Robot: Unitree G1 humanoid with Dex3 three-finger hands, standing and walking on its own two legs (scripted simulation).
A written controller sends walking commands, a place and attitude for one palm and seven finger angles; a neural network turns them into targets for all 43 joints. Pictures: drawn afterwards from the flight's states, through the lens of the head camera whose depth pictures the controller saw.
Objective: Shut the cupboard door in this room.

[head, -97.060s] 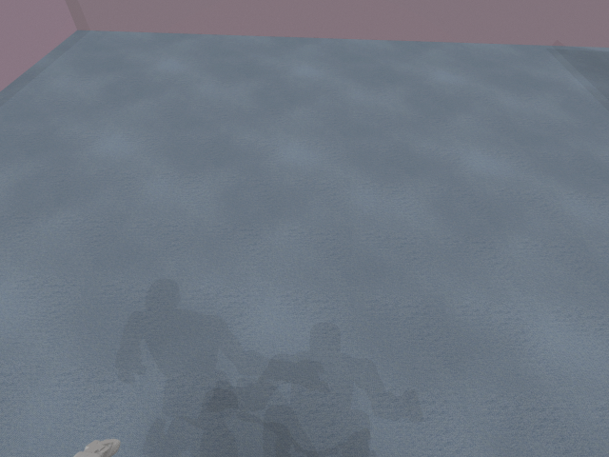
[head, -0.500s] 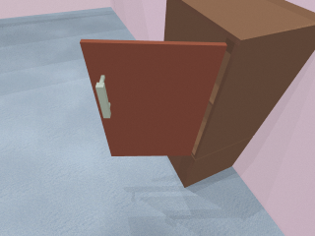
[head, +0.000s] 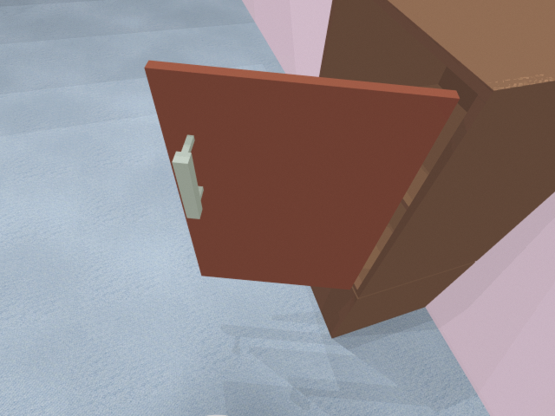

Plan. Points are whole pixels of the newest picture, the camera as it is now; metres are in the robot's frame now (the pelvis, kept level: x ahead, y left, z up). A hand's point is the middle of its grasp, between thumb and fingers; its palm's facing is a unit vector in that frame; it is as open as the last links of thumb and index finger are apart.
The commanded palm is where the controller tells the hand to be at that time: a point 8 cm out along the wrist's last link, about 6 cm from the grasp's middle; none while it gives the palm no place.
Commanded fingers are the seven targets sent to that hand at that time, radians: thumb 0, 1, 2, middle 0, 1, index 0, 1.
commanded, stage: come to a stop and stand still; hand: left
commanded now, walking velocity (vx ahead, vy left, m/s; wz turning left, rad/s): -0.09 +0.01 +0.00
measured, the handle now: (192, 178) +0.44 +0.19 +0.06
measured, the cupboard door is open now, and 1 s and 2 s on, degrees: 68 68 68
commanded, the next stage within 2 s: look again from close up in 0.60 s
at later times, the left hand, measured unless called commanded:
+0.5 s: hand out of the picture -0.02 +0.15 -0.17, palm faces +0.04 -0.98 -0.17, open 7.3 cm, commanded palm none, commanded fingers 0.00 0.90 0.90 -0.20 -0.30 -0.20 -0.30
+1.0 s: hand out of the picture -0.01 +0.18 -0.18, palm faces +0.03 -0.98 -0.19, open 7.4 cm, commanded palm none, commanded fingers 0.00 0.90 0.90 -0.20 -0.30 -0.20 -0.30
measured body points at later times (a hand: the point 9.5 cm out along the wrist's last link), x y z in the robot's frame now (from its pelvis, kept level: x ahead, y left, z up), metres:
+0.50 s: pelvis -0.02 -0.02 +0.01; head -0.01 -0.01 +0.46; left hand -0.02 +0.21 -0.16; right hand -0.04 -0.24 -0.15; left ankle +0.03 +0.09 -0.74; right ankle -0.05 -0.13 -0.74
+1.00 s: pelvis -0.03 +0.01 -0.01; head -0.02 +0.02 +0.44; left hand -0.01 +0.24 -0.17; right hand +0.03 -0.23 -0.15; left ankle +0.03 +0.09 -0.74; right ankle -0.05 -0.13 -0.74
